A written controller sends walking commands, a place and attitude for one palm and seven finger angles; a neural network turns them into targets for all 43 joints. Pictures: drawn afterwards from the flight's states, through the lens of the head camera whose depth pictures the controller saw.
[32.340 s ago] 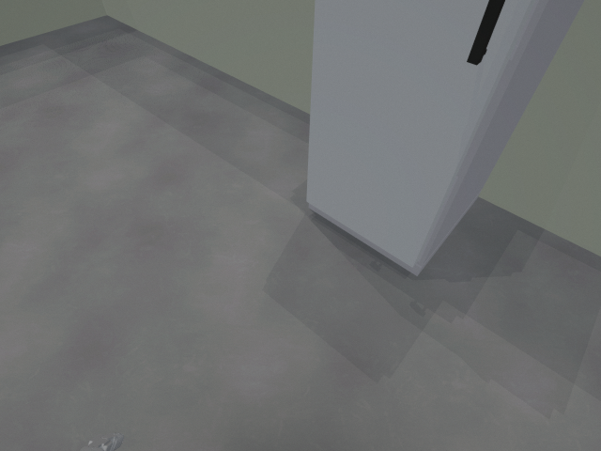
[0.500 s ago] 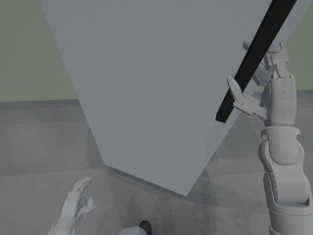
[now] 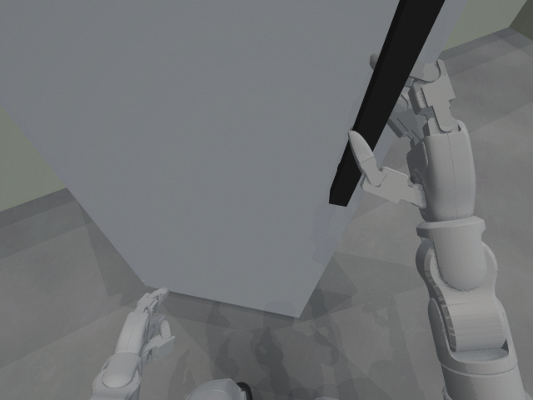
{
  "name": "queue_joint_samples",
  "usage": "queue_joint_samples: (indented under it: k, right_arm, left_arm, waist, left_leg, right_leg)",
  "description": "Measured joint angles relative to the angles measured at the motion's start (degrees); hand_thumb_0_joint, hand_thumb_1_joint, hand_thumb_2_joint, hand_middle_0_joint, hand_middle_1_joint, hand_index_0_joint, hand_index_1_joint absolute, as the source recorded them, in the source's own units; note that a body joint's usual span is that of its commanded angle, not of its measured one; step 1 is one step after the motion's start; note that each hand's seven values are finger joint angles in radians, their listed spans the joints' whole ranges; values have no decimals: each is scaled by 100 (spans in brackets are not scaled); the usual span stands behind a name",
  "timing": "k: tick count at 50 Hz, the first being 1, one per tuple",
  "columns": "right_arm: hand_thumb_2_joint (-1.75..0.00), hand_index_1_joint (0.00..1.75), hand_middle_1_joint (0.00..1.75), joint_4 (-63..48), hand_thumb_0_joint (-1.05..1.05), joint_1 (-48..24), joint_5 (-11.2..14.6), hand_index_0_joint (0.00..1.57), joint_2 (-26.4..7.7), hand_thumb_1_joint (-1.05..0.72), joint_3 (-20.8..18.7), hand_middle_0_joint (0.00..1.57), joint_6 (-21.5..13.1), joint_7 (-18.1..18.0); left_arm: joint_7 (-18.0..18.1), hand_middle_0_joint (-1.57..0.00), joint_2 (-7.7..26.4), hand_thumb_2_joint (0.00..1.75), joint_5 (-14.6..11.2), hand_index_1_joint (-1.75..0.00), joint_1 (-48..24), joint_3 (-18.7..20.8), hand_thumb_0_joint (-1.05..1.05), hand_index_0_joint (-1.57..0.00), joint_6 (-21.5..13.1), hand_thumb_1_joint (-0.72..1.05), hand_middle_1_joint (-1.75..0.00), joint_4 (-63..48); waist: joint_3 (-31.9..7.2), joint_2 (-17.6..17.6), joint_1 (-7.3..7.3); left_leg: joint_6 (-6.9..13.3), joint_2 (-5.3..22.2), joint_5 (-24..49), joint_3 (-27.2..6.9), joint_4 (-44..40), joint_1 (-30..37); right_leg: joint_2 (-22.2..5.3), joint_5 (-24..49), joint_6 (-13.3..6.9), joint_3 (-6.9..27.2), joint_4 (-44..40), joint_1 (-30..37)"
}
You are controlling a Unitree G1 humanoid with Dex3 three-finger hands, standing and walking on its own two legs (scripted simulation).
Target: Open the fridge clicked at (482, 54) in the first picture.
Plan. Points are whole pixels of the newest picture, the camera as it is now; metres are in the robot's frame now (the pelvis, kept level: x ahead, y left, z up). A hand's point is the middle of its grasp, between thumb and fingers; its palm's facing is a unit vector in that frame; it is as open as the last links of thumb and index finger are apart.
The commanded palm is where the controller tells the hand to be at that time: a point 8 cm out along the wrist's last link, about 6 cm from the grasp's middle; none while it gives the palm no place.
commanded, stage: walk backward, drawing the door open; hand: right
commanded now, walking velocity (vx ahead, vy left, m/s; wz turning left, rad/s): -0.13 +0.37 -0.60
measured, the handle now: (378, 87) +0.38 -0.05 +0.27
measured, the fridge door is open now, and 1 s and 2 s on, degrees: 41 65 62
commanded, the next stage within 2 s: stop walking and hold the door back in 0.90 s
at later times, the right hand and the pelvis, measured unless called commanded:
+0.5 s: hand (327, 262) +0.22 -0.01 +0.22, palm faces +0.28 +0.93 -0.25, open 8.7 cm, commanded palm +0.17 -0.06 +0.22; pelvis -0.03 +0.19 +0.00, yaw -19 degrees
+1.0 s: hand (240, 361) +0.14 +0.05 +0.22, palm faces +0.65 +0.71 -0.27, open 8.7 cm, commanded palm +0.09 +0.02 +0.21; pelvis -0.02 +0.35 -0.01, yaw -33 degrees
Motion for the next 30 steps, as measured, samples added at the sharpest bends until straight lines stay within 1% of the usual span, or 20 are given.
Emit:
queue_joint_samples:
  k: [2,3,4,6,7,8,9,11,14,15,16,17,19,21,24,26,27,28,29,30]
  right_arm:
    - [-75,87,140,-41,-19,-76,-23,10,-36,-57,60,47,132,-9]
    - [-75,87,140,-10,-19,-141,-9,10,-99,-57,41,48,130,-3]
    - [-75,86,140,70,-20,-169,9,9,-118,-57,5,48,55,29]
    - [-77,87,140,197,-19,-135,80,9,-122,-56,-64,48,-96,123]
    - [-77,88,140,250,-19,-131,112,9,-101,-56,-66,48,-150,171]
    - [-78,90,139,275,-19,-135,135,9,-64,-55,-51,48,-167,204]
    - [-79,92,139,253,-19,-122,166,9,-19,-54,-42,48,-149,222]
    - [-80,94,139,80,-18,13,279,9,27,-53,-97,48,-115,243]
    - [-85,95,139,-170,-22,144,426,9,-167,-50,-324,47,-149,312]
    - [-87,95,139,-209,-24,149,458,8,-214,-49,-452,47,-199,319]
    - [-88,95,139,-246,-26,179,490,8,-218,-48,-563,47,-262,303]
    - [-89,96,139,-304,-27,230,521,8,-239,-47,-640,48,-291,283]
    - [-90,98,139,-483,-27,422,537,9,-283,-46,-762,48,-291,241]
    - [-90,99,140,-596,-27,649,570,10,-313,-45,-821,48,-355,172]
    - [-89,101,140,-695,-26,922,591,12,-375,-44,-799,48,-434,77]
    - [-88,101,140,-781,-26,999,543,13,-406,-44,-718,48,-402,33]
    - [-87,100,140,-835,-27,996,510,13,-417,-44,-674,48,-347,7]
    - [-86,99,140,-862,-28,946,486,12,-460,-45,-654,48,-308,-23]
    - [-85,98,140,-819,-29,907,466,12,-489,-46,-669,48,-359,-28]
    - [-84,98,140,-775,-28,924,461,12,-485,-47,-703,48,-420,-4]
  left_arm:
    - [9,-20,58,90,-54,-30,29,20,1,-20,-27,91,-30,-166]
    - [7,-20,7,90,-67,-30,-16,57,1,-20,-45,91,-30,-188]
    - [-13,-20,-29,90,-52,-30,-33,88,1,-20,-50,91,-30,-214]
    - [-68,-20,-60,90,-15,-30,-23,101,1,-20,-86,91,-30,-184]
    - [-99,-20,-57,90,-27,-30,9,103,1,-20,-106,91,-30,-140]
    - [-136,-20,-41,90,-46,-30,50,107,1,-20,-121,91,-30,-89]
    - [-178,-20,-22,90,-73,-30,92,110,1,-20,-130,91,-30,-45]
    - [-246,-20,-12,90,-146,-30,166,94,1,-20,-149,91,-30,-4]
    - [-274,-20,-107,90,-278,-30,291,22,1,-20,-208,90,-30,-12]
    - [-273,-20,-97,90,-313,-30,242,-13,1,-20,-226,90,-30,21]
    - [-260,-21,-58,90,-322,-30,137,-24,1,-20,-229,90,-30,96]
    - [-239,-21,-52,90,-322,-30,48,-10,1,-20,-221,90,-30,184]
    - [-177,-21,-66,90,-276,-30,-53,13,1,-20,-175,90,-30,288]
    - [-105,-21,-68,90,-205,-30,-50,17,1,-20,-95,91,-30,266]
    - [-5,-20,-47,90,-91,-30,81,-17,1,-20,7,91,-30,162]
    - [38,-20,-8,90,-57,-30,198,-14,1,-20,15,91,-30,88]
    - [56,-20,28,90,-67,-30,262,0,1,-20,15,91,-30,19]
    - [73,-20,11,90,-84,-30,271,43,1,-20,6,91,-30,-14]
    - [78,-20,-53,90,-107,-30,239,89,1,-20,15,91,-30,-7]
    - [71,-20,-95,90,-82,-30,218,103,1,-20,1,91,-30,13]
  waist:
    - [-158,-9,-28]
    - [-92,132,-65]
    - [-5,196,-70]
    - [99,78,92]
    - [126,-36,127]
    - [149,-155,90]
    - [174,-267,10]
    - [210,-436,-143]
    - [194,-414,-342]
    - [261,-476,-378]
    - [384,-599,-296]
    - [451,-586,-231]
    - [482,-353,-237]
    - [431,-118,-188]
    - [163,116,-4]
    - [-52,163,60]
    - [-144,134,67]
    - [-143,201,45]
    - [-39,344,-26]
    - [50,377,-33]
  left_leg:
    - [67,-93,-109,170,261,-212]
    - [-76,-46,-254,66,631,-336]
    - [-288,-77,-654,-145,1240,-487]
    - [-480,-331,-1177,-572,2506,-779]
    - [-518,-434,-1307,-716,2848,-869]
    - [-540,-483,-1344,-824,2943,-897]
    - [-552,-480,-1328,-907,2791,-840]
    - [-584,-373,-1269,-1019,1956,-496]
    - [-693,-101,-477,-1091,324,344]
    - [-841,-132,-52,-949,107,453]
    - [-838,-233,-53,-759,203,468]
    - [-768,-233,-185,-635,334,426]
    - [-597,-123,-355,-603,437,322]
    - [-485,0,-309,-560,333,284]
    - [-416,127,-182,-302,139,184]
    - [-374,115,-182,-113,167,30]
    - [-353,73,-239,-30,302,-81]
    - [-339,100,-341,-25,562,-199]
    - [-389,137,-546,-171,976,-299]
    - [-475,46,-880,-365,1510,-414]
  right_leg:
    - [-99,932,-62,-112,-1223,459]
    - [-55,1185,-91,-132,-1373,549]
    - [-47,1221,-63,-74,-1368,592]
    - [-190,1211,61,325,-1332,567]
    - [-308,1238,126,558,-1329,514]
    - [-441,1275,195,750,-1332,461]
    - [-576,1306,269,897,-1329,417]
    - [-816,1316,434,1109,-1259,323]
    - [-968,1134,617,1373,-816,32]
    - [-1049,995,518,1494,-511,-111]
    - [-1074,611,370,1629,-1,-314]
    - [-925,162,264,1647,690,-556]
    - [-498,-314,164,1358,1983,-887]
    - [-207,-575,128,879,2345,-923]
    - [-22,-496,84,234,1382,-592]
    - [-2,-46,59,-44,157,-167]
    - [-30,418,46,-125,-583,129]
    - [-7,878,-105,-174,-1008,321]
    - [60,993,-232,-225,-1074,421]
    - [54,993,-285,-184,-1084,483]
